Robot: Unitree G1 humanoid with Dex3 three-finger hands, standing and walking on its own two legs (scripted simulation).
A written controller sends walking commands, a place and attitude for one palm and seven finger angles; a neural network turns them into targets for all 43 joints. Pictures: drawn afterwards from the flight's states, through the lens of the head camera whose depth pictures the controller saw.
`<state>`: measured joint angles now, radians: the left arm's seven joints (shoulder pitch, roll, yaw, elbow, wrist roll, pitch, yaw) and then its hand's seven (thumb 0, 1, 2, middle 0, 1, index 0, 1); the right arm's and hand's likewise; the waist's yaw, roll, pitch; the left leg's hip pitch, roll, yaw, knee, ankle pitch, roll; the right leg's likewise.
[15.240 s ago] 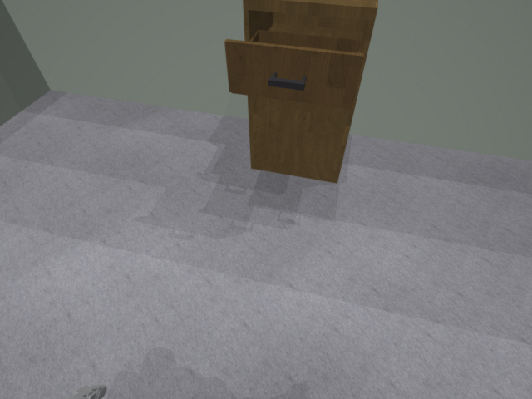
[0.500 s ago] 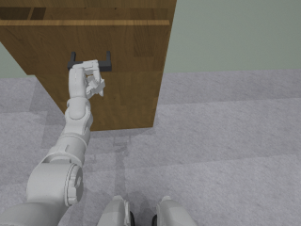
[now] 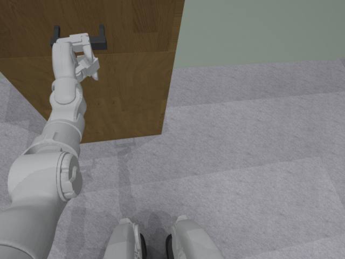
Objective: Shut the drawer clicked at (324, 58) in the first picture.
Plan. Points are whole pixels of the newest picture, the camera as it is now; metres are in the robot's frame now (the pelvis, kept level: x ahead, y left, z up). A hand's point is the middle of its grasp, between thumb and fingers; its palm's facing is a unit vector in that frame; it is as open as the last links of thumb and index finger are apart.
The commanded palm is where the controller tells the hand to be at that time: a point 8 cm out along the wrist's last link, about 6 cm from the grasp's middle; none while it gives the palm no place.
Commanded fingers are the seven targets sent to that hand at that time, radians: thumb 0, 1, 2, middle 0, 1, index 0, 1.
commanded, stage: push the drawer shut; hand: left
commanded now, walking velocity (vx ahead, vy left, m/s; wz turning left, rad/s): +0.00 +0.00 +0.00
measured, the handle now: (79, 36) +0.62 +0.14 +0.06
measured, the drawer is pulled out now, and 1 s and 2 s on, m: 0.00 0.00 0.00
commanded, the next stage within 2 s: pull the fist back off the drawer in 0.22 s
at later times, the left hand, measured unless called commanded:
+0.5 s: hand (91, 60) +0.55 +0.12 +0.06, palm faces +0.04 -1.00 -0.03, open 2.8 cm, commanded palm +0.55 +0.14 +0.06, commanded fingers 0.00 0.90 0.90 -1.40 -1.60 -1.40 -1.60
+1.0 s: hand (94, 69) +0.53 +0.11 +0.06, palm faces +0.06 -1.00 -0.02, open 3.2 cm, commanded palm +0.50 +0.15 +0.06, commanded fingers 0.00 0.90 0.90 -1.40 -1.60 -1.40 -1.60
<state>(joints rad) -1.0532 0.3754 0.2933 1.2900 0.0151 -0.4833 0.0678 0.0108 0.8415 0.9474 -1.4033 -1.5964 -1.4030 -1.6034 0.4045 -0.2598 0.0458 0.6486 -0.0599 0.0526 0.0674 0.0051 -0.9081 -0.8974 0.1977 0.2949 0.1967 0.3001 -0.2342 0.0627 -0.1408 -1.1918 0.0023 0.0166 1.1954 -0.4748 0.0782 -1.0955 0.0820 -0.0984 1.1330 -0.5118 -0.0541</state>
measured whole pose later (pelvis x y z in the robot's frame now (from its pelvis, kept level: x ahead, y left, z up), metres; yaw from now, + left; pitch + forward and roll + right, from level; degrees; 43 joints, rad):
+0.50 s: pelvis -0.02 +0.01 -0.01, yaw +0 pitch +29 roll -7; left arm -1.18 0.44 0.26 1.37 0.04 -0.45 0.08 -0.05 0.70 1.00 -1.40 -1.60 -1.40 -1.60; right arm 0.41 -0.26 0.07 0.66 -0.07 0.01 0.07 0.00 -0.91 -0.90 0.20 0.30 0.20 0.30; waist -0.28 0.06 -0.14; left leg -1.29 0.00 -0.01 1.24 -0.45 0.09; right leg -1.17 0.08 -0.13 1.15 -0.49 -0.05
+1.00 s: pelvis +0.01 +0.01 +0.01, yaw -1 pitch +26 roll -5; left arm -0.87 0.28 0.25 1.08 -0.02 -0.46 0.09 0.01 0.88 0.90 -1.40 -1.60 -1.40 -1.60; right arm 0.41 -0.24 0.03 0.62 -0.05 0.09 0.10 0.01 -0.91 -0.90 0.20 0.30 0.20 0.30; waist -0.19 0.07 -0.15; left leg -1.13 0.01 0.04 1.16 -0.49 0.09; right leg -1.04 0.09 -0.07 1.09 -0.51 -0.04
